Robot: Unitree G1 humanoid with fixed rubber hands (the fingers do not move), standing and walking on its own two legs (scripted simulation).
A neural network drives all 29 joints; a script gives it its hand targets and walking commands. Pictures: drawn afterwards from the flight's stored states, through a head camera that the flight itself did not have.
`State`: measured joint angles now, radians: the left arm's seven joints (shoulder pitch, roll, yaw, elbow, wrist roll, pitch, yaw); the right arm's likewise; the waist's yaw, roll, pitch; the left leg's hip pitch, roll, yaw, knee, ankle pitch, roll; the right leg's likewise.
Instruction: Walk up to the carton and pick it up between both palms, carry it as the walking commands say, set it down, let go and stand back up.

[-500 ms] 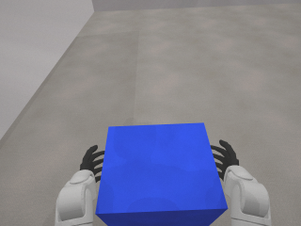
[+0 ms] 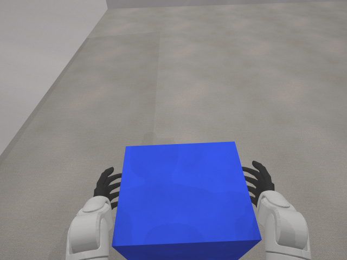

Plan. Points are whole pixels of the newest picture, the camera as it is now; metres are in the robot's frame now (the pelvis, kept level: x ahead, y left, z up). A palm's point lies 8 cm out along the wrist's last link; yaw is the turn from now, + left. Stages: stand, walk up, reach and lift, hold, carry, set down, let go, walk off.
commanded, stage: carry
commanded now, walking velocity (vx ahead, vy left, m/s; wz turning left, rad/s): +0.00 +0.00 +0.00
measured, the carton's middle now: (182, 205) +0.28 +0.00 -0.02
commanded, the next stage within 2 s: hold in 0.02 s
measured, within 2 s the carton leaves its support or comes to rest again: neither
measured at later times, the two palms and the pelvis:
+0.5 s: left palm (107, 200) +0.25 +0.17 +0.04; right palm (264, 200) +0.26 -0.18 +0.04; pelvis -0.01 +0.00 +0.01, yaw +0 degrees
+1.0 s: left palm (116, 200) +0.28 +0.17 -0.01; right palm (258, 198) +0.29 -0.18 +0.00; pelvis +0.00 +0.00 +0.00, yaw -1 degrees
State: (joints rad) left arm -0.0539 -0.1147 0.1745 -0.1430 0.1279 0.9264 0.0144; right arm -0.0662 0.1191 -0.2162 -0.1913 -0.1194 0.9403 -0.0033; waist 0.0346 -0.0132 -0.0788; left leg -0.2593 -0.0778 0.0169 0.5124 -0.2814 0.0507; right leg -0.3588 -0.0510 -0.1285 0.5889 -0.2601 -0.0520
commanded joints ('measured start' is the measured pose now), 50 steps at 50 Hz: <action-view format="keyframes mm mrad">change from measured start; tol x8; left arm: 1 -507 -619 -616 -114 -244 -49 -186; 2 -465 -547 -496 88 -141 -129 -176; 8 -506 -670 -708 -39 -226 -252 -184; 29 -561 -645 -642 71 -155 -266 -220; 30 -592 -656 -543 235 -161 -252 -215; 36 -785 -814 -531 284 -144 -336 -236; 50 -725 -824 -403 515 -72 -498 -269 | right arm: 1 -456 624 645 -16 211 -50 176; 2 -332 554 459 285 83 -112 163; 7 -430 624 617 22 155 -247 165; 12 -451 637 698 -32 177 -278 172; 29 -470 647 640 110 124 -255 188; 30 -634 541 584 170 121 -260 203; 36 -730 703 562 335 104 -320 264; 50 -648 744 431 571 24 -477 289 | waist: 1 -41 -36 -259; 2 -96 44 44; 10 -110 -23 -333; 32 -67 11 -99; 38 -47 17 -248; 50 -61 -16 -266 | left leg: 1 12 158 -103 -68 207 41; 2 45 34 -157 -124 94 -18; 7 173 48 -204 -98 419 -34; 10 174 52 -219 -91 485 -31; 29 69 33 -185 -164 139 -24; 34 -70 89 -194 -180 -109 10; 40 5 56 -154 -89 188 -4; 50 -89 46 -157 -9 312 -10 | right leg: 1 165 -94 136 -130 181 -21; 2 231 84 165 -180 130 -20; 7 382 108 202 -137 368 14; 12 424 111 216 -140 407 19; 29 391 105 218 -198 212 16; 32 373 113 206 -140 19 -16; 50 275 97 244 -43 322 2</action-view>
